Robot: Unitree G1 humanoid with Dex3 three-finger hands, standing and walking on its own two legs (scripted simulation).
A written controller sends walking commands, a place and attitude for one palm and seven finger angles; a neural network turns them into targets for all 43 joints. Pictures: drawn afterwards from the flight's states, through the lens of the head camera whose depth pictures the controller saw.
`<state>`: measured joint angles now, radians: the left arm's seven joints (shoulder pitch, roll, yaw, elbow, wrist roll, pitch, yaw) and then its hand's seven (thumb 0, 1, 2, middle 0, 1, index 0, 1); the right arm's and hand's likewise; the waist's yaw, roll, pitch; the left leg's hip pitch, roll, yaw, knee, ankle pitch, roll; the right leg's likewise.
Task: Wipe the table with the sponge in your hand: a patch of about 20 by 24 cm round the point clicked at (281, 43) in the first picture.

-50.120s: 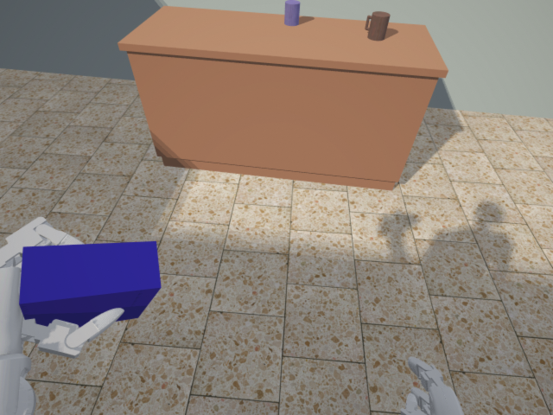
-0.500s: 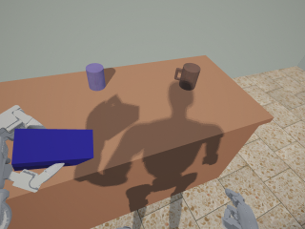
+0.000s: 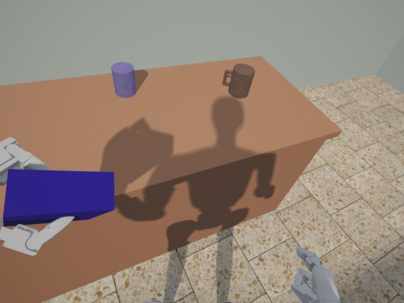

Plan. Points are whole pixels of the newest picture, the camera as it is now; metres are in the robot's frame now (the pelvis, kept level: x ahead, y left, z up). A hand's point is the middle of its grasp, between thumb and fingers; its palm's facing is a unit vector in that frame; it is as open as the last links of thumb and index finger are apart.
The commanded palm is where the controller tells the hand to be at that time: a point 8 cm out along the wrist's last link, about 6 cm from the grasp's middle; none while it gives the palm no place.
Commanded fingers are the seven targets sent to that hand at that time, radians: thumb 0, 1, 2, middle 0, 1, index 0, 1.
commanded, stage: step back with the hand held close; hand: left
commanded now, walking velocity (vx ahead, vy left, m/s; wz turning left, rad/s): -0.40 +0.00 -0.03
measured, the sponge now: (71, 199) +0.23 +0.22 +0.14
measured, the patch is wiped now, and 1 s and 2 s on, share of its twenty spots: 1.00 1.00 1.00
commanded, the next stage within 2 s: stop stepping back and stand still in 0.08 s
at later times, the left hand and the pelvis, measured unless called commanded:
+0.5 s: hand out of the picture +0.02 +0.24 +0.17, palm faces +0.42 -0.85 -0.32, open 9.4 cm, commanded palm -0.04 +0.27 +0.19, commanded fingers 0.00 0.10 1.30 -1.20 -1.60 -1.20 -1.60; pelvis -0.19 -0.02 -0.02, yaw +3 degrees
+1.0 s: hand out of the picture -0.09 +0.20 +0.18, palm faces +0.41 -0.84 -0.35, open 9.4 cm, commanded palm -0.14 +0.24 +0.19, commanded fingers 0.00 0.10 1.30 -1.20 -1.60 -1.20 -1.60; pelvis -0.30 -0.04 -0.01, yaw +0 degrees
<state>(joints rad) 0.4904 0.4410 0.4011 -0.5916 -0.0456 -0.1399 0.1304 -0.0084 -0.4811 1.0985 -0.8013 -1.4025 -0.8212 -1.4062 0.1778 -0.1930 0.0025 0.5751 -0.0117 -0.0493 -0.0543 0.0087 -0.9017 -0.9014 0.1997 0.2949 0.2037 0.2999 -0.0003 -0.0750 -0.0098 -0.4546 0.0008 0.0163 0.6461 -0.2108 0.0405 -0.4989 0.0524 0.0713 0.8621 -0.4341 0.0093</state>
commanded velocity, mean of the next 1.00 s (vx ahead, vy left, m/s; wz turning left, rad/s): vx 0.21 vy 0.03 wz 0.00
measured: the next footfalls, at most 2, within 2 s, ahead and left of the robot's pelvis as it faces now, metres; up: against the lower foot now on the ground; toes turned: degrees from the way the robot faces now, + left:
right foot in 0.22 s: -0.06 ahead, -0.15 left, +0.00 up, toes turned +1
left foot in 0.48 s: -0.25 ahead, +0.08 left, +0.00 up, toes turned +3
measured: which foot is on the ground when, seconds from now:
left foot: down 0.00-0.24, up 0.26-0.46, down 0.48-1.00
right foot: up 0.00-0.20, down 0.22-0.48, up 0.50-0.68, down 0.70-0.92, up 0.94-1.00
